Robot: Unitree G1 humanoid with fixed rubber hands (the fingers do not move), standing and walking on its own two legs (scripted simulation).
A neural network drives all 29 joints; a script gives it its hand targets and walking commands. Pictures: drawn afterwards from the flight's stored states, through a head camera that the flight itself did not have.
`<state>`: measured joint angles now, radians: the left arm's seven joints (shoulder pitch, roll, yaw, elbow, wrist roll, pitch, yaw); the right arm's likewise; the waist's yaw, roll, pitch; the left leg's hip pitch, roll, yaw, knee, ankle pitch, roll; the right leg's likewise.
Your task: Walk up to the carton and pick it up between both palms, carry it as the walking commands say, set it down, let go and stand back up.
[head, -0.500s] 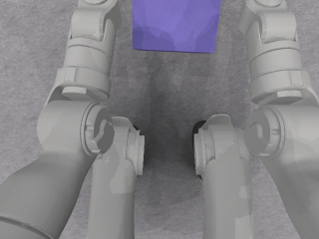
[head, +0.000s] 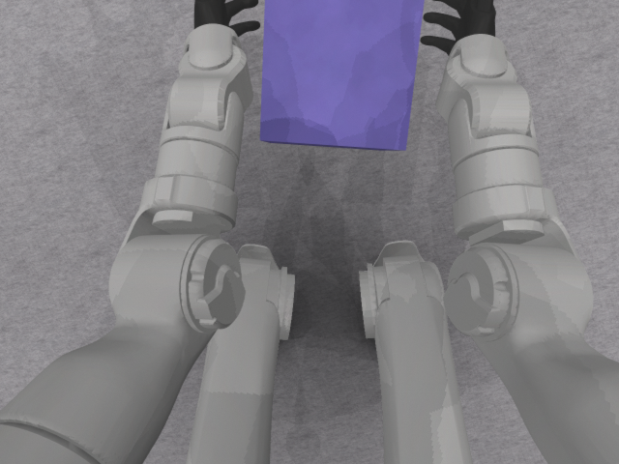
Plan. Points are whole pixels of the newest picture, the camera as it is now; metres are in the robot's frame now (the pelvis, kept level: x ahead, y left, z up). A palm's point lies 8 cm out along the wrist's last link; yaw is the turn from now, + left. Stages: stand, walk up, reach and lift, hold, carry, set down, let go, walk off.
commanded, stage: reach and lift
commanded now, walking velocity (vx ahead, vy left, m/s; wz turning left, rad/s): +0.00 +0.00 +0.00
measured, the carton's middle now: (336, 39) +0.57 -0.03 -0.21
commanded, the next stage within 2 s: none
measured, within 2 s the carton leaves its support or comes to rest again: neither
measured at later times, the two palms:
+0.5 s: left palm (195, 21) +0.52 +0.10 -0.04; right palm (497, 36) +0.51 -0.15 -0.05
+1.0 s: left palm (157, 8) +0.50 +0.10 +0.04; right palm (550, 20) +0.49 -0.15 +0.03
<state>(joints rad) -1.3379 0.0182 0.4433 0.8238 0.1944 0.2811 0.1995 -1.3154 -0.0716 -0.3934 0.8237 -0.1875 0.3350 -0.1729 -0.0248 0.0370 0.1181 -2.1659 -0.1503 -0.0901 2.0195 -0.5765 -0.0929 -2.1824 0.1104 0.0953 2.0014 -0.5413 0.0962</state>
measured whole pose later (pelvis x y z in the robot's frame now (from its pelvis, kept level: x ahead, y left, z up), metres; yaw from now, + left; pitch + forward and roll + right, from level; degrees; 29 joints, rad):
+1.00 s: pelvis +0.00 +0.00 +0.10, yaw +0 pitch +39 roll +0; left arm -1.11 -0.10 0.49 0.77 0.27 0.30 0.22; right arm -1.09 0.07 -0.48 0.74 -0.29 0.36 -0.21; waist -0.02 0.03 -0.07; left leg -1.85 -0.15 -0.12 1.70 -0.52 -0.08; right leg -1.87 0.13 0.13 1.68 -0.49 0.09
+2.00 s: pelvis +0.04 +0.00 +0.22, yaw -1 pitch +29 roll +0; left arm -0.78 -0.19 0.45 0.71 0.26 0.23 0.21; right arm -0.79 0.15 -0.44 0.72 -0.27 0.25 -0.20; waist -0.01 0.02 -0.11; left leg -1.30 -0.12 -0.15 1.26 -0.45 -0.05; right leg -1.32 0.12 0.16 1.24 -0.42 0.06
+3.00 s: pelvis +0.07 -0.01 +0.33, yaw -1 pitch +11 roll +0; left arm -0.50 -0.23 0.39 0.58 0.30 0.31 0.13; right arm -0.50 0.23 -0.39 0.56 -0.32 0.34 -0.14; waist -0.01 0.02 -0.02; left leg -0.57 -0.07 -0.18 0.64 -0.25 -0.03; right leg -0.59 0.07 0.17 0.63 -0.23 0.03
